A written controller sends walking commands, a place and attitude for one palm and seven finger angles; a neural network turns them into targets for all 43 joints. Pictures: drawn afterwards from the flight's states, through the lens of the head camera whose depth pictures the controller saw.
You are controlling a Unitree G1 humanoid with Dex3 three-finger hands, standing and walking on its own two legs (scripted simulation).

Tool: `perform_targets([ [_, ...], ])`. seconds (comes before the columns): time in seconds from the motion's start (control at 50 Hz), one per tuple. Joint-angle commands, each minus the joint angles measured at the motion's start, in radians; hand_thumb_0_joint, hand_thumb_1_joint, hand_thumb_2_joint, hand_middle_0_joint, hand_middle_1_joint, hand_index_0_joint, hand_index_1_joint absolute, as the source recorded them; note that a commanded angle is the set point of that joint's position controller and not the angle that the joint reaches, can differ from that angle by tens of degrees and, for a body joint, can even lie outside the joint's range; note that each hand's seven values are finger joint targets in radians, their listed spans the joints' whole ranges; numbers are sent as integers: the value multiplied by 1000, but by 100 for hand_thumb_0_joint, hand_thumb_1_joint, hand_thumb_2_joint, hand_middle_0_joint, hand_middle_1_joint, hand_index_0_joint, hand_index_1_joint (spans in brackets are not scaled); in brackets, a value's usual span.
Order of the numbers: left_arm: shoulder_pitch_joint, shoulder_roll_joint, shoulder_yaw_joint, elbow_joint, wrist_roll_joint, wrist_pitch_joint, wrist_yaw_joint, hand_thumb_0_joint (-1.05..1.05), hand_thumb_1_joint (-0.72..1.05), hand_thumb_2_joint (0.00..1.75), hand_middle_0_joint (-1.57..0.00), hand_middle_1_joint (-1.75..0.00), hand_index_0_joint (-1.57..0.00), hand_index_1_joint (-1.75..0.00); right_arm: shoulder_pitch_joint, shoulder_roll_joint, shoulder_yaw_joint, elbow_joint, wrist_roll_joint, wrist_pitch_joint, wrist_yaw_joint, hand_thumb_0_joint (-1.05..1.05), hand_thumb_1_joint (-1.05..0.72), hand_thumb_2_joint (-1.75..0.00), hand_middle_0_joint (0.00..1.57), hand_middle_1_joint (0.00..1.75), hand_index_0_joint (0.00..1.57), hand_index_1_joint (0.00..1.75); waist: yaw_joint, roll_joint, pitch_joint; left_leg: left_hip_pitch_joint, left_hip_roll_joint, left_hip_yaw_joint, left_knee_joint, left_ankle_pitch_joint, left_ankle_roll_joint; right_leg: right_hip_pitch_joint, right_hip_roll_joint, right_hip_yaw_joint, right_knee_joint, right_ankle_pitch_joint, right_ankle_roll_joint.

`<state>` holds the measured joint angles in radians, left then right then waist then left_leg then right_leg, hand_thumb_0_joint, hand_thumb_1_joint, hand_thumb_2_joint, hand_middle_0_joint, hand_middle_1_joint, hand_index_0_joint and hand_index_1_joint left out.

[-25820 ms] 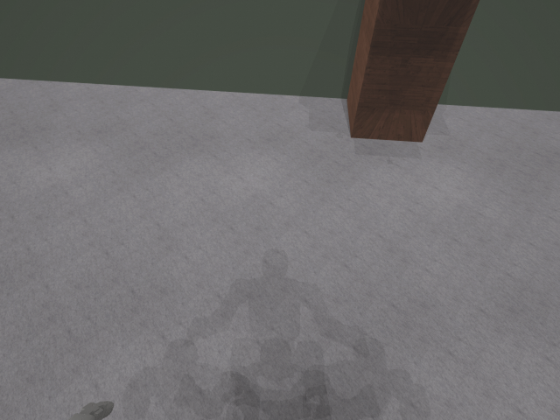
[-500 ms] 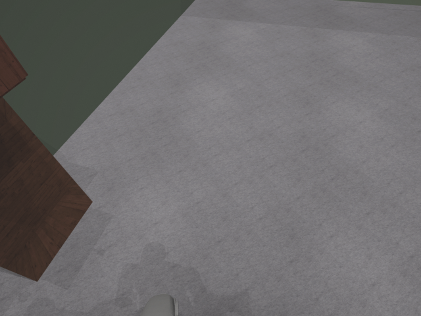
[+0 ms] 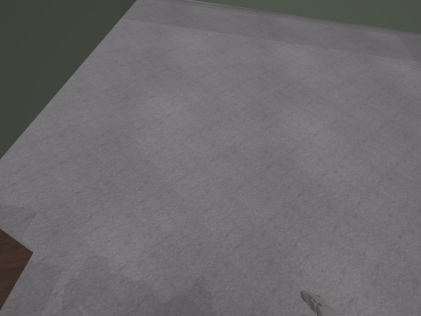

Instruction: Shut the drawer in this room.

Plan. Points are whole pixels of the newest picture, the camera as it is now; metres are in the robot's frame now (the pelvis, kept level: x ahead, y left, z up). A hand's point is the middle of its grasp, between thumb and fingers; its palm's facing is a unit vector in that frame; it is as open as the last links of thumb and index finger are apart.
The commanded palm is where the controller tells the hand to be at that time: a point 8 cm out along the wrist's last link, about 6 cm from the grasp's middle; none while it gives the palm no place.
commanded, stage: walk to a spot facing it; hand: left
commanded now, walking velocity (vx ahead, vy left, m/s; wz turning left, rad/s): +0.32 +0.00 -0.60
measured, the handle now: out of the picture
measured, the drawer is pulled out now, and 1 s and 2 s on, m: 0.25 0.25 0.25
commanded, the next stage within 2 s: turn to face it in 0.72 s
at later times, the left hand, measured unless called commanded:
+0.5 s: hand (199, 210) +0.40 +0.07 -0.17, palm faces -0.36 -0.92 -0.15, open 7.4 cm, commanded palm none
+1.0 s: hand (185, 190) +0.46 +0.12 -0.18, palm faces -0.35 -0.90 -0.24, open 7.3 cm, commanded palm none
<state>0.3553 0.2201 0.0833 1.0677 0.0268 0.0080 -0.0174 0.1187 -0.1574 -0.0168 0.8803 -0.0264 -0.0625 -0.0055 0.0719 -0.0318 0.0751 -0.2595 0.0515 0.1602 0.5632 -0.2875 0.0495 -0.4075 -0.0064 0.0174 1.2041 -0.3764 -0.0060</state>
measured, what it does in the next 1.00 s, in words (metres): walks ahead, turning right: right foot, then left foot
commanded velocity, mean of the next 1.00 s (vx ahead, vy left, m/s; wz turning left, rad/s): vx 0.23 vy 0.00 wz -0.31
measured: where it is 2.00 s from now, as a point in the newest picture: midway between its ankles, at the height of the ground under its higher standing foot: (229, 282)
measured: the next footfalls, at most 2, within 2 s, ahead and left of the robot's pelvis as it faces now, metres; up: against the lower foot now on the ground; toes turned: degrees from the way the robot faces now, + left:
right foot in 0.48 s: +0.28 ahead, -0.12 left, +0.00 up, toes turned -25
left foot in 0.98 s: +0.54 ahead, -0.03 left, +0.00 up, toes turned -22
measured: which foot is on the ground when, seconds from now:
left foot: down 0.00-0.48, up 0.50-0.96, down 0.98-1.00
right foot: up 0.00-0.46, down 0.48-1.00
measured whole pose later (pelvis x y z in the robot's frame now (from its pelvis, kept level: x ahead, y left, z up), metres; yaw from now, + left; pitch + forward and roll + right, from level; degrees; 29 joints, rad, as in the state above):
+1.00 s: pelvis +0.40 -0.07 -0.01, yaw -27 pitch +2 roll -1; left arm 0.35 0.21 0.04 1.05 0.01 -0.05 0.03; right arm 0.04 -0.19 -0.03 0.93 -0.02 -0.03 0.00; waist 0.06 -0.01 0.06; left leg -0.42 0.03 0.08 0.59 -0.18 0.00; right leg -0.08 0.06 0.03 0.51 -0.43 -0.03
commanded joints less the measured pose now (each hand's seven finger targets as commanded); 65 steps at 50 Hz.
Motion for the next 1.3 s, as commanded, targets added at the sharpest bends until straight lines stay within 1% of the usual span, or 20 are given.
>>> perform_targets([
  [0.0,24,15,17,-93,4,-3,-15,0,90,90,-20,-30,-20,-30,165,-126,-42,21,8,-22,-18,0,-90,-90,20,30,20,30,-35,174,-1,69,243,-148,-338,211,-99,-178,-66,11,95,161,15],
  [0.16,-187,2,17,-182,7,19,-25,0,90,90,-20,-30,-20,-30,311,-100,-44,79,8,-34,-27,0,-90,-90,20,30,20,30,-70,119,34,207,271,-46,-329,435,-60,-401,-90,-23,62,252,32],
  [0.3,-409,-14,-17,-259,1,0,-37,0,90,90,-20,-30,-20,-30,426,-138,-50,138,-6,-25,-28,0,-90,-90,20,30,20,30,-128,126,50,401,287,57,-280,767,3,-362,-53,-169,-343,168,-9],
  [0.4,-169,56,-1,-201,2,-30,-20,0,90,90,-20,-30,-20,-30,377,-207,-66,120,9,-13,-20,0,-90,-90,20,30,20,30,-11,188,-132,376,271,165,114,1188,-26,90,75,-243,-618,132,-91],
  [0.42,-15,110,15,-154,3,-42,-16,0,90,90,-20,-30,-20,-30,329,-218,-67,99,19,-12,-12,0,-90,-90,20,30,20,30,70,171,-216,205,270,173,334,992,-52,381,32,-190,-710,242,-122],
  [0.44,90,225,33,-125,1,-50,-5,0,90,90,-20,-30,-20,-30,330,-158,-55,66,37,-7,-1,0,-90,-90,20,30,20,30,106,-37,-331,-169,139,156,654,172,-99,740,-237,192,-708,450,-240],
  [0.46,116,289,44,-111,-26,-44,14,0,90,90,-20,-30,-20,-30,290,-120,-48,19,39,-3,-9,0,-90,-90,20,30,20,30,79,-114,-408,-403,14,31,971,-335,-135,845,-439,555,-732,811,-354],
  [0.48,68,274,46,-124,-37,-35,25,0,90,90,-20,-30,-20,-30,226,-137,-54,5,33,1,-14,0,-90,-90,20,30,20,30,61,7,-311,-428,67,-113,976,-250,-108,734,-429,440,-778,710,-364],
  [0.54,-98,169,11,-152,-35,-55,24,0,90,90,-20,-30,-20,-30,184,-118,-57,22,9,26,-2,0,-90,-90,20,30,20,30,-41,82,-70,-359,145,-150,814,-32,-116,294,-286,266,-881,480,-155],
  [0.6,-149,146,4,-153,-14,-76,21,0,90,90,-20,-30,-20,-30,258,-89,-56,43,3,48,0,0,-90,-90,20,30,20,30,-114,-5,-20,-264,132,-129,671,-6,-134,94,-202,132,-926,483,-169],
  [0.7,-67,122,7,-128,-15,-93,12,0,90,90,-20,-30,-20,-30,124,-102,-56,-3,0,43,10,0,-90,-90,20,30,20,30,-80,-127,-40,-356,108,-132,522,83,-152,190,-143,137,-896,623,-163],
  [0.84,33,121,0,-109,-8,-82,33,0,90,90,-20,-30,-20,-30,-105,-95,-31,-66,6,28,17,0,-90,-90,20,30,20,30,-11,-108,-84,-376,32,-96,255,48,-126,424,-160,189,-809,873,-159],
  [0.9,35,109,-18,-82,-10,-81,47,0,90,90,-20,-30,-20,-30,-86,-78,-16,-24,12,16,16,0,-90,-90,20,30,20,30,-22,-118,-129,-213,-19,-60,70,77,-101,470,-155,147,-760,1000,-124],
  [0.94,8,114,-26,-65,-21,-81,56,0,90,90,-20,-30,-20,-30,81,-108,-22,47,10,9,6,0,-90,-90,20,30,20,30,-99,-77,-204,32,-44,-68,-123,317,-79,448,-130,82,-599,1009,-59],
  [0.96,21,99,-31,-60,-28,-80,59,0,90,90,-20,-30,-20,-30,192,-172,-36,79,4,2,4,0,-90,-90,20,30,20,30,-130,43,-293,289,83,-174,-89,722,-37,292,-81,37,-428,737,-10],
  [0.98,81,50,-47,-54,-42,-84,61,0,90,90,-20,-30,-20,-30,277,-237,-45,101,0,1,1,0,-90,-90,20,30,20,30,-143,256,-380,545,324,-401,7,1273,99,28,10,-32,-188,87,26],
  [1.0,87,48,-52,-55,-37,-80,68,0,90,90,-20,-30,-20,-30,268,-232,-36,112,18,21,-8,0,-90,-90,20,30,20,30,-121,270,-343,483,387,-421,-29,1498,184,3,0,24,-88,-263,38],
  [1.06,-70,82,-32,-72,-19,-42,60,0,90,90,-20,-30,-20,-30,148,-182,-25,96,15,33,-22,0,-90,-90,20,30,20,30,-93,203,-106,203,276,-378,-154,1081,149,-53,-55,19,-88,-180,67],
  [1.2,-95,41,0,-96,-7,12,44,0,90,90,-20,-30,-20,-30,140,-182,-63,61,12,46,-13,0,-90,-90,20,30,20,30,-59,148,-127,50,157,-381,-266,485,80,-65,-58,-9,-70,51,97],
  [1.28,-179,51,5,-136,-5,16,43,0,90,90,-20,-30,-20,-30,175,-193,-74,61,9,52,-10,0,-90,-90,20,30,20,30,-74,170,-116,76,143,-442,-271,398,82,-133,-63,6,-83,81,109],
])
